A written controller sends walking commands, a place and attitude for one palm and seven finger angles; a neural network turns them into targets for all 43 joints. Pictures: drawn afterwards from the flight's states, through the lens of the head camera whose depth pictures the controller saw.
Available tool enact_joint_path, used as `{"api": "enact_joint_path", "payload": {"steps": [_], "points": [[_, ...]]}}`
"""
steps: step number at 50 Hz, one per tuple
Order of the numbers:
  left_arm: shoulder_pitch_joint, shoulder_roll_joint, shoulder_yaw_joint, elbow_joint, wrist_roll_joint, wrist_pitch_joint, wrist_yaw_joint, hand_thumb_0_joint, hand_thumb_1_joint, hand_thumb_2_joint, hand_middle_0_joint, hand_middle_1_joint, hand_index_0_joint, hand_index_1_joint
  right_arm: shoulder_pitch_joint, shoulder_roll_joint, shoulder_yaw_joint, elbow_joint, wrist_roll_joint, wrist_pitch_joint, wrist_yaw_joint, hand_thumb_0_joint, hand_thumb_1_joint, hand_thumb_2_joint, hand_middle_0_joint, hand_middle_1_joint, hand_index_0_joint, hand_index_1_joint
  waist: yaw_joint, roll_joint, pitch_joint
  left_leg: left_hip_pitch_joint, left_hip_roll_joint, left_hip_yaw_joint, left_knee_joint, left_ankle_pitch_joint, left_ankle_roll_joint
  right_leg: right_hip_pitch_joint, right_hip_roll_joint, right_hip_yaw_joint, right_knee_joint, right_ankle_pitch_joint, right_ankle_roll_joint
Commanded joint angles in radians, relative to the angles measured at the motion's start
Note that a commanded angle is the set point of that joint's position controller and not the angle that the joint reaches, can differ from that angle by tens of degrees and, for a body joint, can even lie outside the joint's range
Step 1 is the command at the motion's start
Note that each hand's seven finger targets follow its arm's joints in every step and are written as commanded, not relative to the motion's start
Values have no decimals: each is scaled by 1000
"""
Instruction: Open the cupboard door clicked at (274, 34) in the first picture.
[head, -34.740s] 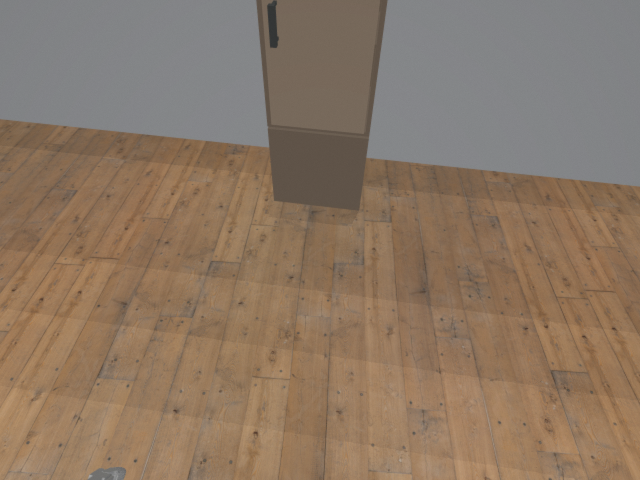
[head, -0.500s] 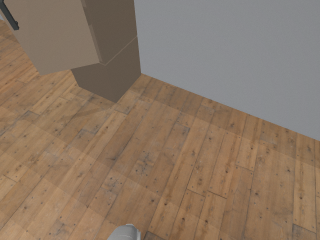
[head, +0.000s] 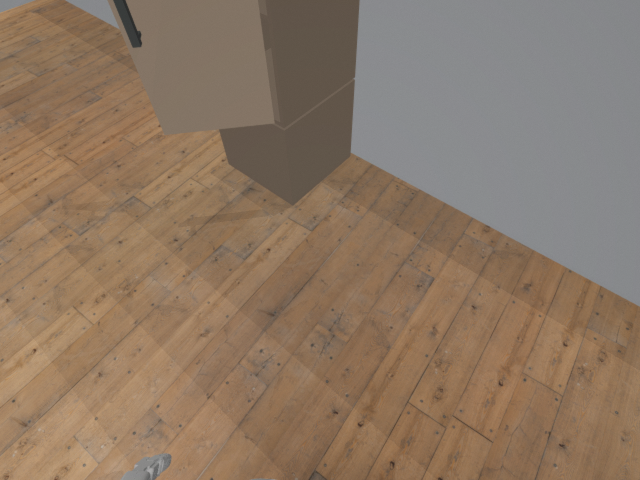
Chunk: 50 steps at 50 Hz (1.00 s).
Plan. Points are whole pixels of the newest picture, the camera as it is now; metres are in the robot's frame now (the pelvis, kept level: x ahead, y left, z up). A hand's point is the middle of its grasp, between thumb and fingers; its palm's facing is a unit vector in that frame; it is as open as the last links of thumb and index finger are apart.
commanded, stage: turn to face it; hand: left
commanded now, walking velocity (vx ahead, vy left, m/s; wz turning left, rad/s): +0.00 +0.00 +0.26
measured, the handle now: (128, 17) +1.08 +0.53 +0.04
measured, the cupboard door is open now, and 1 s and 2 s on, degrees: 49 49 49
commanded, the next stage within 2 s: take the last steps up to it in 0.10 s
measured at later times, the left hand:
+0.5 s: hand out of the picture -0.02 +0.22 -0.18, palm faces +0.24 -0.95 -0.20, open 7.4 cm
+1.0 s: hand (194, 392) +0.25 +0.22 -0.15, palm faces +0.20 -0.96 -0.18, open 7.4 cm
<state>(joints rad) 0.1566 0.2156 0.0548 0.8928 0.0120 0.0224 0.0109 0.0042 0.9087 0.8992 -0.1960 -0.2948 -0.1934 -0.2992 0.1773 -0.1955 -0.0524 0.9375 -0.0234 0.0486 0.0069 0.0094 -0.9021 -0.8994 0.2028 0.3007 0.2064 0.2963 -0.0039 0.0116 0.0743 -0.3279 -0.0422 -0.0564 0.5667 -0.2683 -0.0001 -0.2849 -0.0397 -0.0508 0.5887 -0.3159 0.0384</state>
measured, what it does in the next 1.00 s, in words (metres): walks ahead: left foot, then right foot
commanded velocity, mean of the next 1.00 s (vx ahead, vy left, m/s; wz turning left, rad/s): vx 0.25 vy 0.08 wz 0.12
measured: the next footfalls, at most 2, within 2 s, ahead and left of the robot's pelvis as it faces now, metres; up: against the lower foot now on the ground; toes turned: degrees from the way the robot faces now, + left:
left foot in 0.42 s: +0.05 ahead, +0.12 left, +0.00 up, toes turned +14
right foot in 0.90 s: +0.25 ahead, -0.05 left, +0.00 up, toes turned +2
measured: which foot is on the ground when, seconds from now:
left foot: down 0.00-0.00, up 0.02-0.40, down 0.42-0.90, up 0.92-1.00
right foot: down 0.00-0.42, up 0.44-0.88, down 0.90-1.00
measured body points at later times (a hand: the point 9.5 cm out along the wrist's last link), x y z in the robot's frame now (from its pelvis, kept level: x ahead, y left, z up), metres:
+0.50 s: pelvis +0.02 +0.03 +0.00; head +0.05 +0.06 +0.45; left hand -0.04 +0.27 -0.16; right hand +0.15 -0.20 -0.13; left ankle +0.01 +0.11 -0.73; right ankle -0.01 -0.10 -0.68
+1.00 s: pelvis +0.17 +0.03 +0.00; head +0.21 +0.02 +0.45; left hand +0.24 +0.27 -0.13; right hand +0.12 -0.19 -0.16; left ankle +0.05 +0.12 -0.65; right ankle +0.21 -0.05 -0.73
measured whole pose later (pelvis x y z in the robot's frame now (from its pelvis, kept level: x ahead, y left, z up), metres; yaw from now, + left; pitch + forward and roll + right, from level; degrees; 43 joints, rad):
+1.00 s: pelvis +0.17 +0.03 +0.00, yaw +12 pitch -1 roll +1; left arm 0.12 0.12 0.04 0.97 0.01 -0.07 0.00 0.00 0.91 0.90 -0.20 -0.29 -0.20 -0.30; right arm 0.41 -0.15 -0.04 1.16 -0.02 -0.01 0.00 0.01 -0.91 -0.90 0.20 0.30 0.20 0.30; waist -0.03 0.03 0.09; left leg -0.32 -0.01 0.04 1.08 -0.42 0.03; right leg -0.28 -0.05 -0.16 0.58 -0.28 -0.04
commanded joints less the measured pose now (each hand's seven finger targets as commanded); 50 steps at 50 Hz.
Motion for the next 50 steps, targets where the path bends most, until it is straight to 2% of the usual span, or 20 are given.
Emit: {"api": "enact_joint_path", "payload": {"steps": [1,2,5,10,13,16,19,21,22,25,27,30,40,41,43,44,45,46,48,50], "points": [[160,202,42,-11,12,-43,22,0,900,900,-200,-300,-200,-300,-45,-113,-37,-83,9,-17,-10,0,-900,-900,200,300,200,300,60,-250,-130,-216,-1,1,427,-355,-23,224,-430,367,-277,451,-214],[123,177,37,-10,10,-44,27,0,900,900,-200,-300,-200,-300,-52,-112,-41,-65,7,-8,-11,0,-900,-900,200,300,200,300,39,-272,-93,-237,16,-19,548,-325,-25,190,-380,338,-263,516,-222],[66,117,23,-23,5,-45,27,0,900,900,-200,-300,-200,-300,-26,-86,-33,-17,11,2,-2,0,-900,-900,200,300,200,300,1,-173,-79,-244,46,14,625,-180,-48,216,-269,109,-211,641,-168],[145,117,29,20,13,-49,29,0,900,900,-200,-300,-200,-300,-72,-47,-15,6,13,-3,-1,0,-900,-900,200,300,200,300,37,-169,-85,-160,45,83,359,-200,-55,265,-264,47,-192,724,-164],[198,143,38,60,17,-52,22,0,900,900,-200,-300,-200,-300,-99,-39,-5,3,13,-18,4,0,-900,-900,200,300,200,300,67,-188,-86,-131,40,116,223,-208,-44,305,-302,88,-205,624,-173],[193,164,46,79,17,-55,12,0,900,900,-200,-300,-200,-300,-83,-54,-4,2,9,-28,9,0,-900,-900,200,300,200,300,56,-189,-59,-75,44,136,116,-189,-29,252,-334,105,-227,402,-178],[119,156,47,77,8,-48,-1,0,900,900,-200,-300,-200,-300,62,-86,-11,41,3,-48,5,0,-900,-900,200,300,200,300,-33,-80,-59,256,33,154,-146,-55,8,0,-261,9,-93,121,-101],[32,51,22,1,5,-42,-16,0,900,900,-200,-300,-200,-300,265,-246,-48,77,-16,-50,-14,0,-900,-900,200,300,200,300,-116,336,-71,438,402,-370,-329,-62,209,-371,-28,-135,393,-316,-13],[-35,63,18,-10,16,-38,-8,0,900,900,-200,-300,-200,-300,270,-227,-41,85,-11,-50,-21,0,-900,-900,200,300,200,300,-121,250,-57,353,418,-402,-366,-172,244,-406,-54,-20,517,-309,-35],[1,56,16,42,18,-40,-25,0,900,900,-200,-300,-200,-300,149,-139,-15,34,-6,-74,-32,0,-900,-900,200,300,200,300,-34,92,28,203,333,-269,-406,-174,210,-386,-95,33,600,-95,-39],[59,39,11,73,21,-36,-29,0,900,900,-200,-300,-200,-300,151,-117,-6,42,-1,-93,-31,0,-900,-900,200,300,200,300,-7,69,18,208,273,-153,-409,-9,184,-350,-87,18,563,-9,-31],[61,31,6,78,18,-36,-28,0,900,900,-200,-300,-200,-300,187,-108,-3,66,4,-105,-30,0,-900,-900,200,300,200,300,3,59,-8,248,266,-86,-409,108,199,-340,-90,4,473,34,-17],[-108,-4,-3,14,13,-52,-34,0,900,900,-200,-300,-200,-300,307,-84,5,153,-7,-109,-31,0,-900,-900,200,300,200,300,-30,69,37,260,269,-38,-344,266,194,-192,-37,-55,92,49,-32],[-93,-4,0,17,14,-56,-33,0,900,900,-200,-300,-200,-300,313,-79,5,161,-7,-109,-33,0,-900,-900,200,300,200,300,-24,63,26,250,260,-26,-304,300,182,-130,-22,-64,46,59,-39],[72,33,16,67,14,-69,-28,0,900,900,-200,-300,-200,-300,290,-78,8,168,3,-109,-33,0,-900,-900,200,300,200,300,58,4,-37,153,196,27,-102,367,129,158,-1,-61,-82,125,-62],[228,100,36,113,18,-81,-19,0,900,900,-200,-300,-200,-300,282,-52,10,155,14,-116,-28,0,-900,-900,200,300,200,300,118,-104,-124,-43,125,86,128,268,85,442,-150,122,-117,115,-123],[367,192,60,157,14,-81,-9,0,900,900,-200,-300,-200,-300,293,-25,9,123,19,-121,-25,0,-900,-900,200,300,200,300,143,-304,-214,-274,-6,156,430,-222,34,642,-421,485,-234,204,-242],[361,188,62,157,0,-84,-4,0,900,900,-200,-300,-200,-300,235,-66,0,121,13,-110,-24,0,-900,-900,200,300,200,300,146,-298,-204,-310,37,60,638,-307,31,535,-468,566,-313,172,-276],[199,85,37,120,0,-80,10,0,900,900,-200,-300,-200,-300,128,-32,-7,104,8,-97,-17,0,-900,-900,200,300,200,300,80,-58,-24,-343,131,3,679,-125,21,280,-409,368,-354,84,-235],[152,15,14,115,7,-97,10,0,900,900,-200,-300,-200,-300,163,20,2,123,-2,-75,-6,0,-900,-900,200,300,200,300,26,-102,2,-259,157,33,586,-30,-6,131,-324,172,-395,175,-177]]}}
